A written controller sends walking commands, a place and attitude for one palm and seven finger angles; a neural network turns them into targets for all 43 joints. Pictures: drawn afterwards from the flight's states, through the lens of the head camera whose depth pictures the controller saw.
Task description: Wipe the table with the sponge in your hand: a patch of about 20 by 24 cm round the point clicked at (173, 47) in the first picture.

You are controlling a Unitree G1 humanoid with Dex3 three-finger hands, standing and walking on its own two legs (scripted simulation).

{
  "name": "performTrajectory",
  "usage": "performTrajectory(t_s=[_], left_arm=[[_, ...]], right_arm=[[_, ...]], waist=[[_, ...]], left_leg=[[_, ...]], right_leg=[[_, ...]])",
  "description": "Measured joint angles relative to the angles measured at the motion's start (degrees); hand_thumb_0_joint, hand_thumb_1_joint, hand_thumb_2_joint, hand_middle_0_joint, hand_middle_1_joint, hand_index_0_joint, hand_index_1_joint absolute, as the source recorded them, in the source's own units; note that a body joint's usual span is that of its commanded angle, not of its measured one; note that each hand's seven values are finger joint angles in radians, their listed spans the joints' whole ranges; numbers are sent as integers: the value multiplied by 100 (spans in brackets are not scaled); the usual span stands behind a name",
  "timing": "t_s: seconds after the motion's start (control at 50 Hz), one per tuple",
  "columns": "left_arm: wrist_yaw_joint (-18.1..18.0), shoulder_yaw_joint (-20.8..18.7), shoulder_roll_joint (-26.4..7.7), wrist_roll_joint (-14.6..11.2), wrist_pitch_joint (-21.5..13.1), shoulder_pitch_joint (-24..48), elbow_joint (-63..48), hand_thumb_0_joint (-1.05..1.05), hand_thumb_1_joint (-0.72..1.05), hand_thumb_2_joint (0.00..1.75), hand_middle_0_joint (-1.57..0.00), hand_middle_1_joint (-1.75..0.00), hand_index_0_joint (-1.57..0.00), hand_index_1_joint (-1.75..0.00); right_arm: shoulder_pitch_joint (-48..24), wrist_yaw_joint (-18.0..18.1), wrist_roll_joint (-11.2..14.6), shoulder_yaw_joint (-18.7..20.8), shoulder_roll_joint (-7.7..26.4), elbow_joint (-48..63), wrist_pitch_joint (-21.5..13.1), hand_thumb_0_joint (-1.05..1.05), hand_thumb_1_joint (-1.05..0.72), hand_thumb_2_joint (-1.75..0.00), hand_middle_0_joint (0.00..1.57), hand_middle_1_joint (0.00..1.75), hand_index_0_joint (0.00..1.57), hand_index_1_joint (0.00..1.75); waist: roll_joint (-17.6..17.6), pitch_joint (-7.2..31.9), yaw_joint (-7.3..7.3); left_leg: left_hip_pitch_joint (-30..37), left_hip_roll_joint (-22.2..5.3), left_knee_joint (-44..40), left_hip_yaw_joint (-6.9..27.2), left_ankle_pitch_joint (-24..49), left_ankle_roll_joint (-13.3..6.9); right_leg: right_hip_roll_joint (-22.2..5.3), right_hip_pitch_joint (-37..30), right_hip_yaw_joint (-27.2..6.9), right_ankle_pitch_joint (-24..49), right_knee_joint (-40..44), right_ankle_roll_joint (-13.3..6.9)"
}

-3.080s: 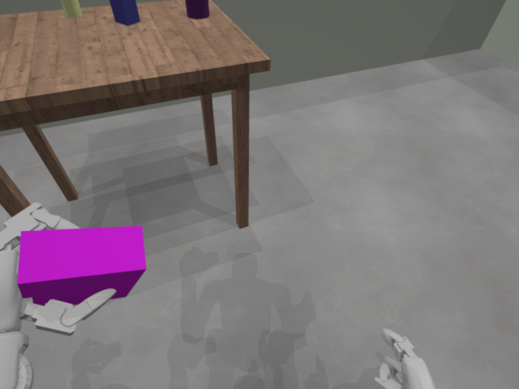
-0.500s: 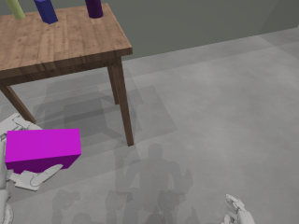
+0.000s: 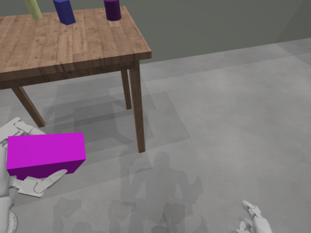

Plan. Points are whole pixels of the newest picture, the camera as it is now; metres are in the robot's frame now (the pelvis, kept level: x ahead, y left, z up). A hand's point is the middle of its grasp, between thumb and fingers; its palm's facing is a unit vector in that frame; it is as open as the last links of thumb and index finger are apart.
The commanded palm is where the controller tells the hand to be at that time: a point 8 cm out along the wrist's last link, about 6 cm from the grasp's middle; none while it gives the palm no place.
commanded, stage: take the last steps up to it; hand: left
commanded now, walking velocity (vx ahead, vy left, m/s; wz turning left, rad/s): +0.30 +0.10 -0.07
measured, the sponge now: (57, 157) +0.22 +0.21 +0.16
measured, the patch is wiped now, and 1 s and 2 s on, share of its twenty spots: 0.00 0.00 0.00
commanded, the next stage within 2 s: come to a stop and stand still in 1.94 s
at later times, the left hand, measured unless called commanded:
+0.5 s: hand (57, 119) +0.31 +0.24 +0.17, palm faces +0.34 -0.81 -0.48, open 9.5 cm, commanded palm +0.25 +0.29 +0.18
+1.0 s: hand (80, 84) +0.43 +0.23 +0.17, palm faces +0.33 -0.80 -0.50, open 9.5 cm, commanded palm +0.38 +0.28 +0.18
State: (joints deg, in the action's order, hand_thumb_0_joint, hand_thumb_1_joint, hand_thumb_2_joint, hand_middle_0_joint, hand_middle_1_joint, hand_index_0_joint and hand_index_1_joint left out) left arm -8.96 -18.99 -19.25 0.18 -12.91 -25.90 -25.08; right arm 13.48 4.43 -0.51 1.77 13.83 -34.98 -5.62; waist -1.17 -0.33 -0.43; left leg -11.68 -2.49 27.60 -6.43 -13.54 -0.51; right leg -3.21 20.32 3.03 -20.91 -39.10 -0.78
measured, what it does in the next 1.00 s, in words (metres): walks ahead: right foot, then left foot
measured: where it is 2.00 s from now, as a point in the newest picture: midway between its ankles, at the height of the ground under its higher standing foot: (154, 213)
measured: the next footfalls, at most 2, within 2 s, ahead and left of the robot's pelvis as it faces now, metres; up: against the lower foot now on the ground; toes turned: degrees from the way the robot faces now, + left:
right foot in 0.22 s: +0.12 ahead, -0.10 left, +0.00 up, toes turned -9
left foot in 0.54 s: +0.19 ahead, +0.16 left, +0.00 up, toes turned +7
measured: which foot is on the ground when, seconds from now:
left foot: down 0.00-0.22, up 0.24-0.52, down 0.54-0.84, up 0.86-1.00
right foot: up 0.00-0.20, down 0.22-0.54, up 0.56-0.82, down 0.84-1.00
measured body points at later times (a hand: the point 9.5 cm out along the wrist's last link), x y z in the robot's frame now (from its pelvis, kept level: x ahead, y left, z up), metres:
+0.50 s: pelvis +0.09 +0.01 +0.01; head +0.13 +0.01 +0.45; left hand +0.28 +0.28 +0.20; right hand +0.23 -0.24 -0.09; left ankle +0.14 +0.16 -0.71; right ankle +0.08 -0.10 -0.73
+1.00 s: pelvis +0.20 +0.01 +0.00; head +0.24 -0.02 +0.45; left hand +0.41 +0.27 +0.20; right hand +0.35 -0.22 -0.12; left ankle +0.19 +0.15 -0.65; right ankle +0.20 -0.07 -0.73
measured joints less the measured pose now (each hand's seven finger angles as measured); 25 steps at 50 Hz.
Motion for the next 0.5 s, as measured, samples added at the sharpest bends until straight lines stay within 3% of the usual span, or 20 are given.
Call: performTrajectory(t_s=[0.04,0.08,0.14,0.2,0.22,0.26,0.3,0.34,0.4,0.5], left_arm=[[34,-59,-75,42,-1,81,142,0,-44,98,-81,-133,-81,-132],[60,-92,-116,72,48,65,188,0,-44,98,-81,-133,-81,-132],[71,-100,-93,57,61,-45,68,0,-44,98,-81,-133,-81,-132],[65,-101,-131,38,21,-99,-66,0,-44,98,-81,-133,-81,-132],[63,-110,-180,43,5,-66,-100,0,-44,98,-81,-133,-81,-132],[89,-59,-156,57,-28,135,-43,0,-44,98,-81,-133,-81,-132],[147,14,-28,19,-37,277,62,0,-44,98,-81,-133,-81,-132],[191,12,65,4,-47,206,56,0,-44,98,-81,-133,-81,-132],[189,-76,16,14,-90,-82,-140,0,-44,98,-81,-133,-81,-132],[62,-194,-181,2,-103,-412,-612,0,-44,98,-81,-133,-81,-132]], right_arm=[[-54,-32,21,-47,-192,-41,-54,1,-90,-89,20,30,20,30],[-33,-77,26,-124,-355,-77,-129,1,-90,-89,20,30,20,30],[26,-129,11,-265,-514,-126,-241,1,-90,-89,20,30,20,30],[70,-151,-9,-370,-576,-145,-273,1,-90,-89,21,30,21,30],[79,-152,-10,-385,-576,-134,-262,1,-90,-89,21,30,21,30],[-38,-171,4,-352,-499,-240,-161,1,-90,-89,21,30,21,30],[-179,-211,3,-289,-373,-405,-26,1,-90,-89,21,30,21,30],[-271,-225,9,-242,-261,-465,95,1,-90,-89,21,30,21,30],[-294,-195,-1,-190,-178,-373,176,1,-90,-89,21,30,21,30],[-139,-111,-31,-55,-17,-75,86,1,-90,-89,21,30,20,30]], waist=[[-52,32,23],[-8,101,52],[118,103,22],[271,15,-30],[306,-17,-35],[412,-150,-46],[444,-272,-70],[416,-353,-39],[220,-416,52],[-60,-447,70]], left_leg=[[2,4,176,-15,-160,56],[43,-35,178,12,-305,68],[139,-130,123,26,-356,149],[128,-248,397,46,-586,246],[26,-274,674,78,-753,235],[-449,-282,1829,230,-1103,101],[-988,-141,3076,414,-1152,114],[-1386,-107,3632,424,-986,156],[-1547,-190,2976,270,-767,152],[-940,-181,859,-33,-294,92]], right_leg=[[19,319,-6,-424,-1012,69],[6,514,111,-443,-1501,127],[-25,444,320,-351,-1127,189],[41,-13,532,-108,-21,196],[72,-175,554,157,353,98],[90,-114,626,569,189,-176],[72,-153,617,381,108,-252],[60,-275,565,368,314,-219],[-13,-437,465,505,681,-139],[-147,-644,296,381,782,21]])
